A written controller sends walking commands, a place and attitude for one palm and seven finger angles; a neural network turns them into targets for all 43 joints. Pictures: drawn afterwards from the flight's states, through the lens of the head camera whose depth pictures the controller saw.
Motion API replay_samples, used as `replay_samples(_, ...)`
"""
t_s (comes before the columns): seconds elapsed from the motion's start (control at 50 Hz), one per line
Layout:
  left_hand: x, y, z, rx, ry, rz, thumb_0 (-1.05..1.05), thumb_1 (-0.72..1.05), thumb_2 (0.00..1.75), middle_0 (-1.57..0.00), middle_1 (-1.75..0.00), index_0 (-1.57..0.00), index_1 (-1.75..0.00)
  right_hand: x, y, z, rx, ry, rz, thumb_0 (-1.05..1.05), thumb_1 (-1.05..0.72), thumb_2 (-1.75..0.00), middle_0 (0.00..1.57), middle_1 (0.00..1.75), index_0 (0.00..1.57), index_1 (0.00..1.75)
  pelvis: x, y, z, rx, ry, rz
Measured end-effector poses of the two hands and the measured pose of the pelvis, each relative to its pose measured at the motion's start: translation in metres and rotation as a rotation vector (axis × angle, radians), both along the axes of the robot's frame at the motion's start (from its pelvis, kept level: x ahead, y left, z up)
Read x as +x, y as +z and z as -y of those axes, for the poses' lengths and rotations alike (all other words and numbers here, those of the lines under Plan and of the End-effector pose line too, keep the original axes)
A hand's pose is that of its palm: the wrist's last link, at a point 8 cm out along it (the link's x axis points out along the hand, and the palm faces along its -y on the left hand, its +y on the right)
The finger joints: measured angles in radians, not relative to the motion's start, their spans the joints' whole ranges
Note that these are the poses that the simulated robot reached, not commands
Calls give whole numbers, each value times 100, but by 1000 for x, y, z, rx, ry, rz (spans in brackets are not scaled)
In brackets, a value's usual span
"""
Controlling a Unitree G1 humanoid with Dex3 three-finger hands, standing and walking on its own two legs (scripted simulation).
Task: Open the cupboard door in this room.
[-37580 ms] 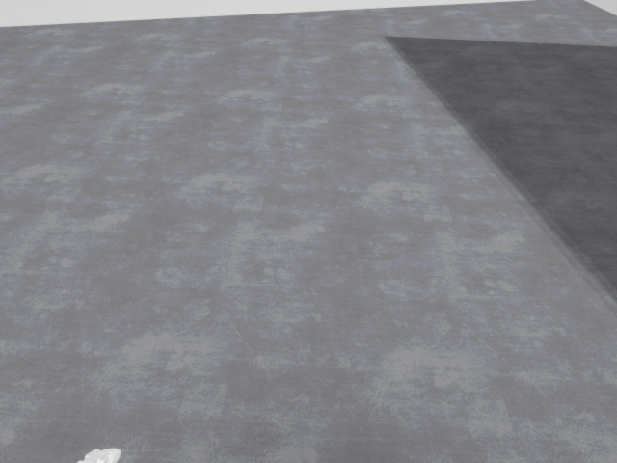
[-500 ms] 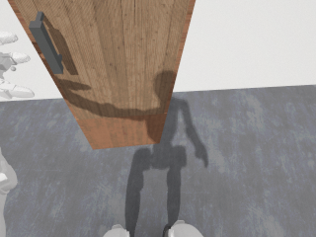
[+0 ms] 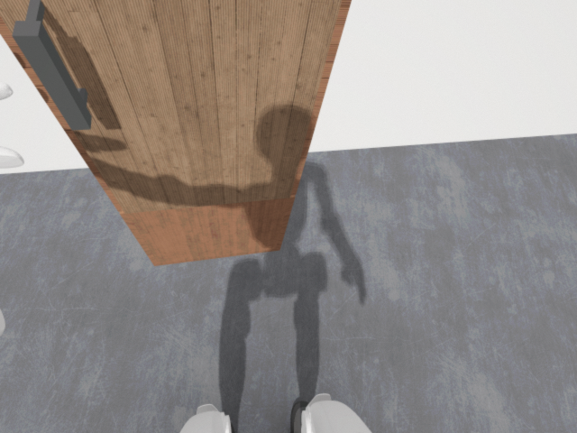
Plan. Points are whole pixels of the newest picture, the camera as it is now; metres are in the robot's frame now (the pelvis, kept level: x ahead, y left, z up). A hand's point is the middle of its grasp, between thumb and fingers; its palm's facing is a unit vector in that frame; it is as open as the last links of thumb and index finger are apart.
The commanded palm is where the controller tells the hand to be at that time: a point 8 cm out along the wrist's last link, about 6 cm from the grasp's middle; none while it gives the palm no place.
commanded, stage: move the hooked fingers beside the handle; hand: left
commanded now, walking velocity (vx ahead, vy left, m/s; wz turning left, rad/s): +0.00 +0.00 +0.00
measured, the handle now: (60, 70) +0.55 +0.25 +0.11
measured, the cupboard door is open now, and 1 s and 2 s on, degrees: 0 0 0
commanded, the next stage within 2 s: slide the fingers in behind the handle in 0.64 s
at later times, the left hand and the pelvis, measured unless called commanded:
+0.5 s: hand out of the picture +0.48 +0.30 +0.12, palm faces +0.10 -0.99 -0.01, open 14.0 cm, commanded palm +0.46 +0.35 +0.11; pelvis +0.00 -0.01 +0.00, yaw +1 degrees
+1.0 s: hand (18, 105) +0.50 +0.29 +0.11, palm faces +0.08 -1.00 +0.00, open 14.0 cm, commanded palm +0.47 +0.33 +0.11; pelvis +0.00 -0.01 +0.00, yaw +0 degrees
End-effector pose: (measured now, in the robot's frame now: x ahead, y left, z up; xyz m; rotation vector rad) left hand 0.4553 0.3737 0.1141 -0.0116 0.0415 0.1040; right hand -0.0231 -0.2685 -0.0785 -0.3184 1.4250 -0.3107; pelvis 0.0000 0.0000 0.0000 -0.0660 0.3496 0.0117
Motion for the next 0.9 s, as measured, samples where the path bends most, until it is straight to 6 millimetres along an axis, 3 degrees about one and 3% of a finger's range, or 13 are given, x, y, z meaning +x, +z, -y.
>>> replay_samples(0.24, -7, 2, 12, 3, -27, 8, -1, -50, 30, -30, -120, -30, -120, 40, -7, -5, 18, 61, 82, 1, -90, -90, 20, 30, 21, 30, 2, 1, -3, -3, 23, 23)
replay_samples(0.36, -3, 2, 22, -6, -14, -8, -1, -50, 30, -30, -120, -30, -120, 49, -9, -3, 25, 74, 123, 1, -90, -90, 20, 30, 21, 30, -2, 0, 0, 2, 23, 29)
replay_samples(0.46, -2, 4, 23, 11, 0, -2, -1, -50, 30, -30, -120, -30, -120, 42, -9, 0, 22, 60, 125, 1, -90, -90, 20, 30, 21, 30, -4, -1, 4, 5, 16, 27)
replay_samples(0.74, 5, 1, 17, 11, -8, -21, -1, -50, 30, -30, -120, -30, -120, -4, -5, 15, -15, 15, -11, 1, -90, -90, 20, 30, 21, 30, -8, -3, 11, 3, 16, -2)
replay_samples(0.9, 12, -1, 26, 8, -27, -11, -1, -50, 30, -30, -120, -30, -120, -9, -2, 14, -14, 2, -33, 1, -90, -90, 20, 30, 21, 30, -4, -3, 10, 2, 13, -9)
